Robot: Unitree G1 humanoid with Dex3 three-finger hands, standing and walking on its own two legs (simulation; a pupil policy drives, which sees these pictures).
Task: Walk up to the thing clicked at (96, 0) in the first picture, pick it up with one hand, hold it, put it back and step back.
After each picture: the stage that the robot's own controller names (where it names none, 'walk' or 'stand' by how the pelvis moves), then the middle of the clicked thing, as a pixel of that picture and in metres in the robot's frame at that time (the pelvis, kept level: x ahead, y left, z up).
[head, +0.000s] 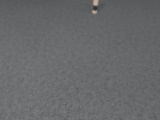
stand; (95, 4) +2.15 -0.30 -0.65
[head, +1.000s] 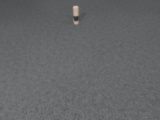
walk; (75, 15) +2.02 +0.07 -0.63
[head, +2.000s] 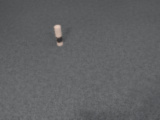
walk; (58, 35) +1.42 +0.26 -0.65
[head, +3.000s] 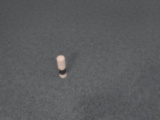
walk; (62, 67) +0.94 +0.20 -0.65
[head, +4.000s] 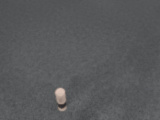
walk; (61, 100) +0.60 +0.15 -0.63
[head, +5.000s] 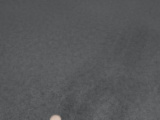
stand; out of the picture +0.40 +0.14 -0.63
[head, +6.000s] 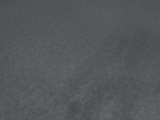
stand; out of the picture +0.36 +0.11 -0.66
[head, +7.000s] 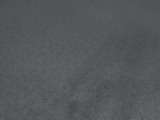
stand; out of the picture +0.37 +0.12 -0.66
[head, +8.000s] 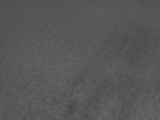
stand; out of the picture +0.37 +0.13 -0.66
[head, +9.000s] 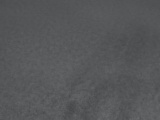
stand; out of the picture +0.36 +0.13 -0.66
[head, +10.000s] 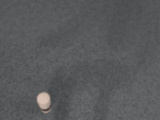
go down; (44, 103) +0.39 +0.14 -0.55
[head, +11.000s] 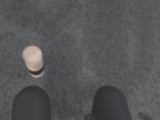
go down; (34, 64) +0.45 +0.17 -0.28
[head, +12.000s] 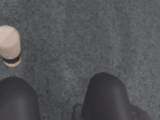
close in; (9, 50) +0.44 +0.20 -0.20
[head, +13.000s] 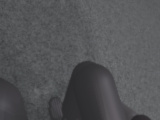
close; out of the picture +0.43 +0.23 -0.16
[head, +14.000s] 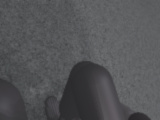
lift; out of the picture +0.42 +0.24 -0.16
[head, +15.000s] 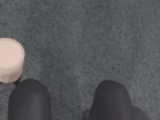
lift; (8, 70) +0.33 +0.22 -0.04
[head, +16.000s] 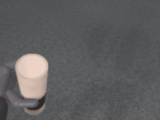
hold; (33, 89) +0.30 +0.13 +0.08
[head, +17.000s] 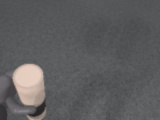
hold; (33, 97) +0.29 +0.14 +0.02
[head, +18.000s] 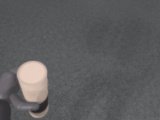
hold; (36, 94) +0.30 +0.14 +0.03
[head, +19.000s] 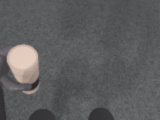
crouch; (27, 74) +0.37 +0.16 -0.04
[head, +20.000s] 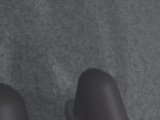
lower; out of the picture +0.45 +0.22 -0.12
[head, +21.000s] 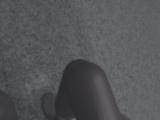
lower; out of the picture +0.44 +0.26 -0.17
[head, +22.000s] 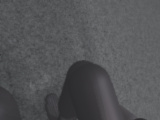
lower; out of the picture +0.43 +0.26 -0.16
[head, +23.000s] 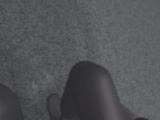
lower; out of the picture +0.42 +0.26 -0.16
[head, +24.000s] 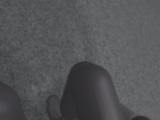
loosen; out of the picture +0.41 +0.26 -0.16
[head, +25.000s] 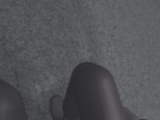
open; out of the picture +0.41 +0.25 -0.16
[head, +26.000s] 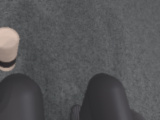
stand; (6, 53) +0.42 +0.22 -0.20
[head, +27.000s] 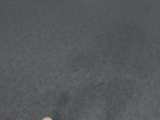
stand; out of the picture +0.36 +0.15 -0.57
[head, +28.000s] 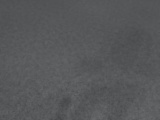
stand; out of the picture +0.37 +0.16 -0.60
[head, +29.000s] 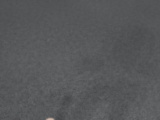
stand; out of the picture +0.37 +0.16 -0.60
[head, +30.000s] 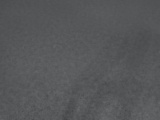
stand; out of the picture +0.39 +0.14 -0.65
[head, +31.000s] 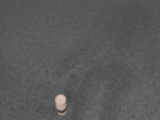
walk; (61, 105) +0.45 +0.10 -0.64
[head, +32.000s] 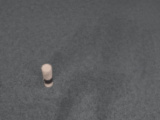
walk; (47, 76) +0.68 +0.18 -0.63
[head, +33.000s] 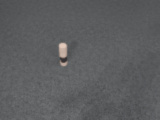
stand; (63, 55) +1.01 +0.15 -0.63
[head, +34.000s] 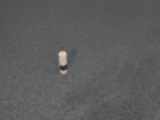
stand; (63, 63) +0.99 +0.14 -0.65
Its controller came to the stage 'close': yes
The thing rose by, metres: 0.69
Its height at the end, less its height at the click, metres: +0.00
